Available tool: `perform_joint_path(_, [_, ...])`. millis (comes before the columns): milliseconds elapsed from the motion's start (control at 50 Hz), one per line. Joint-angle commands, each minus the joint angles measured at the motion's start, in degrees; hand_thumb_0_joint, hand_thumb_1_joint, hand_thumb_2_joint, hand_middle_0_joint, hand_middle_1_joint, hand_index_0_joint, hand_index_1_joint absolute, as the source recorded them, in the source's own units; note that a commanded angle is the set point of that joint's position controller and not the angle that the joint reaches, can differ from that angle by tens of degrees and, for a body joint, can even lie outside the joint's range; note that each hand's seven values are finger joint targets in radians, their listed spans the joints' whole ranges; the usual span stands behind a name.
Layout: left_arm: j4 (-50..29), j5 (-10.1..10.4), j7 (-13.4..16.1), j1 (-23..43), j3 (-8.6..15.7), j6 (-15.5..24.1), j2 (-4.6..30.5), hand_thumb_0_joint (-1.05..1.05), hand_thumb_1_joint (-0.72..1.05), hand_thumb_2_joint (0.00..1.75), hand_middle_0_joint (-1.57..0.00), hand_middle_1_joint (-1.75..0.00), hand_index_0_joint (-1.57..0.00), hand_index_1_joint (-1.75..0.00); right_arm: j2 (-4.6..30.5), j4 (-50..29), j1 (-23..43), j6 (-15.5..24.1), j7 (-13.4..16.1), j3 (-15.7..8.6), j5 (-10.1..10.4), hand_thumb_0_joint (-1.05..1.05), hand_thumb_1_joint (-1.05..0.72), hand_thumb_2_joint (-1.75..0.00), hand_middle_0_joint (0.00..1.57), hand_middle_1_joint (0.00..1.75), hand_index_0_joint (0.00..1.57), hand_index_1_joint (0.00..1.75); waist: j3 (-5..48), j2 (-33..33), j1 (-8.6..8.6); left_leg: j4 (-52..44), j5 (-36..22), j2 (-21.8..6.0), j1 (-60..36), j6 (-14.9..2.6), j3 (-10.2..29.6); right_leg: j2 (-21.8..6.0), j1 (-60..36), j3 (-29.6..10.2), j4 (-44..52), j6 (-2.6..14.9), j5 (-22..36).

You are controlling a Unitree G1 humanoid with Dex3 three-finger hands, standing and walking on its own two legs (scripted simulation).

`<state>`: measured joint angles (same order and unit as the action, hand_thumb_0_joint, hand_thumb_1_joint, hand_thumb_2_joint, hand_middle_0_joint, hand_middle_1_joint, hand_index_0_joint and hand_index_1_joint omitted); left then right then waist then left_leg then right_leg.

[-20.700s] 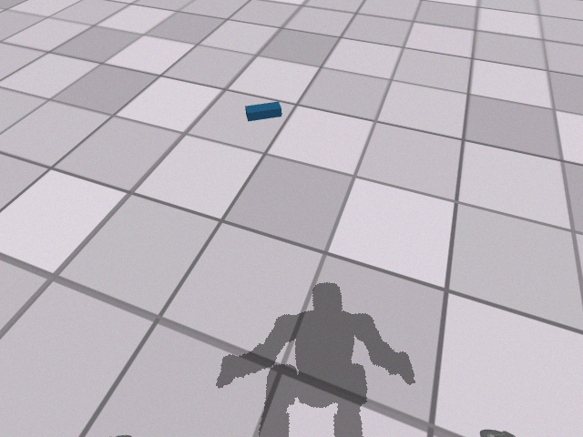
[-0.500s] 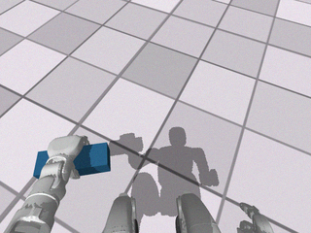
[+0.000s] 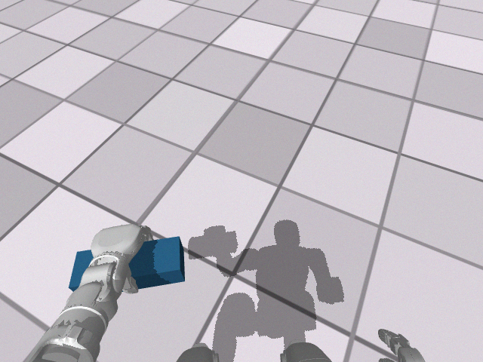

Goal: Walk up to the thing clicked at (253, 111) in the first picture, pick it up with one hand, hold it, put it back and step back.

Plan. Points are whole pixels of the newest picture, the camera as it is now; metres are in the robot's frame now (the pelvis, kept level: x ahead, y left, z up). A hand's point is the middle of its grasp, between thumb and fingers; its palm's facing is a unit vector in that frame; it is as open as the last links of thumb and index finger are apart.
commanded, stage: hold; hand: left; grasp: from above
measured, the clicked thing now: (131, 266) +0.31 +0.23 -0.11
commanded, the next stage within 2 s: crouch in 1.94 s
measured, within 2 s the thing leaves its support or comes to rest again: neither
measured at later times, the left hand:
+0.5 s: hand (126, 248) +0.32 +0.22 -0.04, palm faces -0.45 -0.06 -0.89, open 10.1 cm
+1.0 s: hand (124, 251) +0.31 +0.21 -0.02, palm faces -0.46 -0.05 -0.89, open 10.1 cm
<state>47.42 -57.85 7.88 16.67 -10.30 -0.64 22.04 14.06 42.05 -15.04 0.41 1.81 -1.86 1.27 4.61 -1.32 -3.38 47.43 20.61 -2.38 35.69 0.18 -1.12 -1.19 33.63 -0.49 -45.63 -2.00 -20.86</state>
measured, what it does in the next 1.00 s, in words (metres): stands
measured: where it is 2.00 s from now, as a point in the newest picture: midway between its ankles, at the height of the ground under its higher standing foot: outside the picture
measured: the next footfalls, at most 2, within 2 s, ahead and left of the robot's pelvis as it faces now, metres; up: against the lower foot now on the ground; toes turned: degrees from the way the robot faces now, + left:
none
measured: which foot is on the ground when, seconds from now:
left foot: down 0.00-1.00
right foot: down 0.00-1.00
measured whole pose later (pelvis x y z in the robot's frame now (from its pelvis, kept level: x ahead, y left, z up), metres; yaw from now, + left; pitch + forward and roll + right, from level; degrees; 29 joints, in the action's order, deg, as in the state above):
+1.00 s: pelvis +0.01 +0.00 +0.03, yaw -1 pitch +2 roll +0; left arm 39.6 -58.2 0.7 13.8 -12.5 -1.4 21.5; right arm 14.7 39.4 -12.7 -3.2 1.4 -2.2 2.4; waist 1.6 -2.0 -1.0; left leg 31.6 15.0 -1.8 18.7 0.2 -2.5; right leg -1.6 17.6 -1.3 -31.1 -1.9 -15.5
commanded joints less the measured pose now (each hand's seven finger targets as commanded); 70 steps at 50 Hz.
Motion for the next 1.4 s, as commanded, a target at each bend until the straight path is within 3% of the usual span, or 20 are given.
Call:
perform_joint_path(0, [-12.7, 0.0, 2.7, 19.9, 4.2, 0.1, 11.5, 0.00, 0.75, 0.84, -1.16, -0.54, -1.13, -0.58, 8.5, -5.9, 0.9, 1.6, 0.8, -3.1, 0.2, 0.00, -0.89, -0.90, 0.20, 0.30, 0.20, 0.30, 15.4, -2.1, 0.44, -9.0, -11.5, 2.5, -15.7, 0.20, 0.5, 2.6, -5.5, 0.6, 9.4, 2.09, 10.6])
perform_joint_path(60, [-13.3, 0.3, 2.5, 20.6, 4.2, -0.1, 11.4, 0.00, 0.75, 0.81, -1.15, -0.54, -1.12, -0.57, 8.8, -6.0, 1.2, 1.4, 0.7, -3.3, 0.4, 0.00, -0.89, -0.89, 0.20, 0.30, 0.20, 0.30, 15.1, -2.4, 0.39, -10.6, -12.1, 2.3, -18.1, 0.46, 0.5, 2.7, -6.1, 1.0, 10.3, 2.27, 10.8])
perform_joint_path(100, [-12.8, -0.7, 2.1, 19.9, 4.4, -0.1, 12.4, 0.00, 0.76, 0.80, -1.15, -0.54, -1.12, -0.56, 8.8, -6.0, 1.4, 1.2, 0.8, -3.4, 0.5, 0.00, -0.89, -0.89, 0.20, 0.30, 0.20, 0.30, 15.0, -2.2, 1.04, -11.2, -13.9, 2.5, -18.7, 0.43, 0.5, 2.7, -7.2, 0.8, 10.9, 2.28, 12.3])
perform_joint_path(240, [-14.0, -0.1, 0.8, 19.6, 3.8, -0.4, 11.6, 0.00, 0.77, 0.83, -1.16, -0.54, -1.13, -0.57, 8.9, -6.3, 1.9, 0.8, 0.8, -3.6, 0.7, 0.00, -0.89, -0.89, 0.20, 0.30, 0.20, 0.30, 15.0, -0.3, 0.86, -12.1, -19.2, 3.0, -21.0, -0.12, -0.7, 2.5, -11.9, 0.2, 12.9, 1.66, 18.8])
perform_joint_path(320, [-14.9, -0.4, 0.1, 19.4, 4.1, -0.6, 11.8, 0.00, 0.73, 0.83, -1.14, -0.53, -1.10, -0.57, 9.0, -7.0, 2.4, 0.3, 0.5, -3.7, 0.8, 0.00, -0.89, -0.89, 0.20, 0.30, 0.20, 0.30, 14.7, -2.1, 1.59, -13.6, -18.9, 3.0, -22.5, 0.24, -0.8, 2.5, -12.7, 0.6, 13.8, 2.04, 17.3])
perform_joint_path(420, [-16.0, -1.0, -1.3, 18.6, 3.6, -0.7, 11.4, 0.00, 0.72, 0.82, -1.13, -0.53, -1.10, -0.57, 8.9, -7.9, 2.9, -0.3, 0.3, -3.7, 0.9, 0.00, -0.90, -0.90, 0.20, 0.30, 0.20, 0.30, 14.1, -2.0, 1.93, -14.4, -22.3, 2.8, -23.7, 0.06, -0.9, 2.7, -14.2, 0.7, 14.2, 2.09, 20.1])
perform_joint_path(460, [-16.7, -0.6, -1.5, 19.6, 4.6, -0.5, 12.6, 0.00, 0.74, 0.80, -1.13, -0.54, -1.10, -0.57, 9.2, -8.3, 3.0, -0.4, 0.3, -3.8, 0.9, 0.00, -0.89, -0.89, 0.20, 0.30, 0.20, 0.30, 13.6, -1.8, 1.99, -15.1, -20.9, 2.7, -23.4, 0.03, -0.9, 2.9, -15.2, 0.8, 15.0, 2.10, 18.9])
perform_joint_path(560, [-17.2, -0.8, -2.0, 18.9, 4.5, -0.7, 12.3, 0.00, 0.73, 0.83, -1.14, -0.52, -1.11, -0.56, 9.3, -9.2, 3.8, -0.8, 0.1, -3.8, 1.0, 0.00, -0.89, -0.90, 0.20, 0.30, 0.20, 0.30, 12.6, -1.6, 2.43, -16.5, -20.0, 2.6, -24.4, 0.02, -1.0, 2.8, -15.6, 0.9, 16.1, 2.26, 17.9])
perform_joint_path(640, [-19.1, -0.6, -2.9, 19.2, 3.3, -0.8, 10.9, 0.00, 0.75, 0.86, -1.17, -0.54, -1.12, -0.58, 8.9, -9.4, 3.9, -1.0, 0.1, -3.6, 1.1, 0.00, -0.90, -0.90, 0.20, 0.30, 0.20, 0.30, 13.3, -1.4, 1.79, -16.8, -20.7, 2.7, -25.3, -0.26, -1.3, 2.8, -16.3, 0.6, 16.4, 2.08, 19.1])
perform_joint_path(680, [-19.0, -0.5, -3.0, 18.9, 4.9, -0.8, 12.7, 0.00, 0.78, 0.85, -1.16, -0.55, -1.13, -0.59, 9.2, -9.5, 4.5, -1.1, 0.1, -3.7, 1.1, 0.00, -0.90, -0.90, 0.20, 0.30, 0.20, 0.30, 13.1, -1.7, 2.68, -17.3, -20.7, 2.6, -25.5, -0.20, -1.3, 2.8, -16.8, 0.8, 16.9, 2.18, 18.7])
perform_joint_path(740, [-19.0, -0.4, -3.3, 19.3, 3.7, -0.9, 11.4, 0.00, 0.78, 0.87, -1.17, -0.57, -1.14, -0.60, 9.1, -9.7, 4.8, -1.2, 0.1, -3.5, 1.1, 0.00, -0.90, -0.90, 0.20, 0.30, 0.20, 0.30, 12.0, -1.2, 1.84, -17.9, -19.5, 2.7, -25.4, -0.30, -1.2, 2.8, -16.7, 0.7, 17.5, 2.04, 17.9])
perform_joint_path(820, [-19.4, -0.7, -3.6, 18.7, 4.2, -0.8, 12.0, 0.00, 0.77, 0.85, -1.16, -0.57, -1.13, -0.60, 8.9, -10.1, 5.3, -1.3, 0.1, -3.4, 1.2, 0.00, -0.90, -0.90, 0.20, 0.30, 0.20, 0.30, 12.0, -0.9, 2.66, -18.7, -18.9, 2.7, -25.9, -0.44, -1.2, 2.6, -17.2, 0.8, 18.3, 2.16, 17.1])
perform_joint_path(1200, [-22.5, -0.2, -5.6, 18.4, 4.7, -0.8, 12.4, 0.00, 0.76, 0.81, -1.15, -0.54, -1.13, -0.57, 8.4, -11.2, 8.5, -1.5, 0.5, -2.6, 1.5, 0.00, -0.90, -0.90, 0.20, 0.30, 0.20, 0.30, 10.0, -0.6, 3.09, -21.4, -15.4, 2.7, -27.4, -0.62, -1.3, 2.4, -18.4, 0.6, 20.9, 2.02, 13.5])
perform_joint_path(1220, [-23.4, -0.1, -5.8, 18.1, 3.3, -0.9, 10.8, 0.00, 0.76, 0.81, -1.15, -0.55, -1.12, -0.57, 8.1, -11.5, 8.6, -1.5, 0.4, -2.4, 1.5, 0.00, -0.90, -0.90, 0.20, 0.30, 0.20, 0.30, 9.8, -0.5, 2.81, -21.4, -15.7, 2.8, -27.4, -0.62, -1.4, 2.3, -18.2, 0.5, 20.9, 2.03, 13.8])
perform_joint_path(1240, [-24.0, 0.0, -5.9, 18.8, 4.6, -0.8, 12.2, 0.00, 0.75, 0.82, -1.15, -0.54, -1.12, -0.57, 8.3, -11.3, 8.6, -1.5, 0.5, -2.5, 1.6, 0.00, -0.90, -0.90, 0.20, 0.30, 0.20, 0.30, 10.1, -1.4, 3.22, -21.4, -15.3, 2.8, -27.5, -0.61, -1.5, 2.3, -18.6, 0.5, 21.0, 2.04, 13.4])
perform_joint_path(1280, [-22.5, 0.1, -6.2, 16.4, 4.9, -1.0, 12.3, 0.00, 0.76, 0.84, -1.16, -0.55, -1.13, -0.58, 8.4, -11.4, 8.6, -1.5, 0.6, -2.5, 1.6, 0.00, -0.90, -0.90, 0.20, 0.30, 0.20, 0.30, 9.5, -0.6, 3.51, -21.8, -15.4, 2.6, -27.4, -0.57, -1.3, 2.4, -18.9, 0.6, 21.0, 2.15, 13.4])
perform_joint_path(1320, [-24.4, -0.3, -6.4, 19.8, 3.8, -0.8, 11.8, 0.00, 0.77, 0.84, -1.17, -0.55, -1.14, -0.58, 8.1, -11.6, 8.8, -1.5, 0.6, -2.4, 1.6, 0.00, -0.90, -0.90, 0.20, 0.30, 0.20, 0.30, 9.9, -0.5, 2.79, -21.7, -15.5, 2.9, -27.8, -0.80, -1.5, 2.3, -18.4, 0.3, 21.3, 1.96, 13.8])
perform_joint_path(1340, [-22.9, -0.2, -6.4, 18.8, 4.7, -0.9, 12.5, 0.00, 0.78, 0.83, -1.16, -0.57, -1.14, -0.59, 8.4, -11.1, 8.4, -1.6, 0.7, -2.4, 1.6, 0.00, -0.90, -0.90, 0.20, 0.30, 0.20, 0.30, 9.6, 0.2, 2.94, -21.8, -15.5, 2.8, -27.7, -0.79, -1.4, 2.4, -18.9, 0.4, 21.4, 1.96, 13.7])
perform_joint_path(1360, [-23.5, 0.2, -6.6, 17.6, 4.2, -0.8, 11.8, 0.00, 0.78, 0.83, -1.17, -0.55, -1.14, -0.58, 8.0, -11.4, 9.1, -1.6, 0.7, -2.4, 1.7, 0.00, -0.90, -0.90, 0.20, 0.30, 0.20, 0.30, 9.4, -0.3, 3.42, -22.0, -15.4, 2.9, -27.9, -0.72, -1.4, 2.3, -19.0, 0.5, 21.5, 2.03, 13.5])
perform_joint_path(1380, [-23.5, 0.3, -6.8, 17.6, 2.8, -0.8, 10.3, 0.00, 0.76, 0.85, -1.17, -0.55, -1.13, -0.59, 7.9, -11.4, 8.9, -1.5, 0.7, -2.2, 1.6, 0.00, -0.90, -0.90, 0.20, 0.30, 0.20, 0.30, 9.3, -0.1, 2.71, -21.9, -15.2, 3.0, -27.9, -0.86, -1.5, 2.2, -18.5, 0.3, 21.7, 1.92, 13.5])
